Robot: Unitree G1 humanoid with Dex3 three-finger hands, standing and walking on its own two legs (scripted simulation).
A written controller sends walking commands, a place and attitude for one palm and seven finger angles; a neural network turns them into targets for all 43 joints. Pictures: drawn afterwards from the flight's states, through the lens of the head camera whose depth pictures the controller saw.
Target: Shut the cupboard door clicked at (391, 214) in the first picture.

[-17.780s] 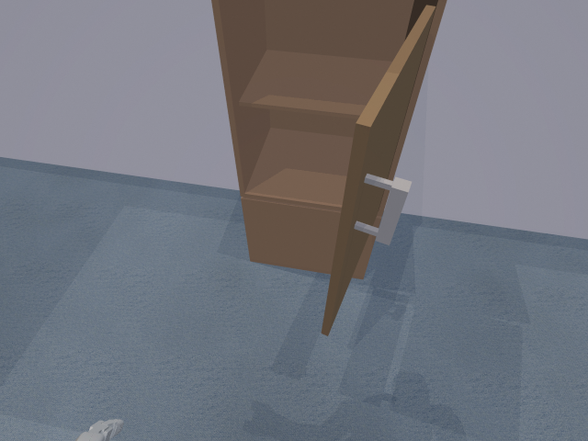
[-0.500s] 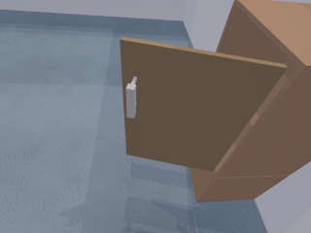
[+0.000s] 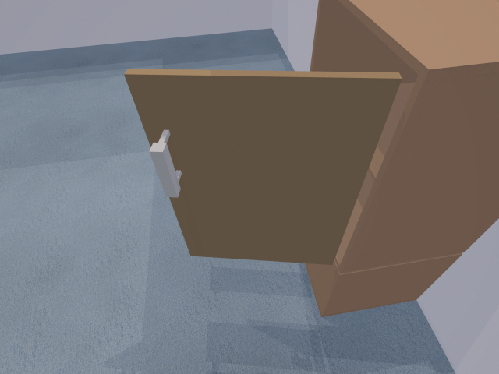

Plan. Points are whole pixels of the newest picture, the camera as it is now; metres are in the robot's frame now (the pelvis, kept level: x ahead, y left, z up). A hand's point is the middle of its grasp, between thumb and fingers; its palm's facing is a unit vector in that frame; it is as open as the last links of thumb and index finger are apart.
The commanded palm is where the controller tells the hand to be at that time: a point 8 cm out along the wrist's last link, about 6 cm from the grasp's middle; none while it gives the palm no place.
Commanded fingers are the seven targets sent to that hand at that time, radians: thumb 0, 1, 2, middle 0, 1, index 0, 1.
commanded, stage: look again from close up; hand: left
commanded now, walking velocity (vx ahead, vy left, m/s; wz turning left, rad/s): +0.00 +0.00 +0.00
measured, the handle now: (169, 163) +0.47 +0.17 +0.07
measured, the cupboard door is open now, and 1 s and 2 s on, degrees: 76 76 76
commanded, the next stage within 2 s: raise the hand and make a fist in 0.26 s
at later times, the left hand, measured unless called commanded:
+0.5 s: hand out of the picture +0.15 +0.20 -0.07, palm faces +0.24 -0.95 -0.17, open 7.3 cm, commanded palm +0.11 +0.23 -0.05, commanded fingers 0.00 0.90 0.90 -0.33 -0.44 -0.33 -0.44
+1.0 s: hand out of the picture +0.13 +0.18 +0.01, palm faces -0.08 -1.00 -0.04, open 5.1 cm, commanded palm +0.11 +0.24 -0.01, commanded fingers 0.00 0.90 0.90 -0.79 -0.94 -0.79 -0.94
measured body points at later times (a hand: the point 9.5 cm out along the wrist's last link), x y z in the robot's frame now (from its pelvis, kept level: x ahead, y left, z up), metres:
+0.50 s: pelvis +0.01 +0.01 -0.01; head +0.02 +0.00 +0.44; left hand +0.13 +0.25 -0.06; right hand +0.10 -0.24 -0.13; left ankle +0.01 +0.13 -0.73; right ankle -0.04 -0.08 -0.71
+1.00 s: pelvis -0.07 +0.02 -0.09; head -0.02 +0.02 +0.36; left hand +0.13 +0.24 +0.01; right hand +0.16 -0.20 -0.15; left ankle +0.00 +0.14 -0.73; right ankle -0.05 -0.08 -0.73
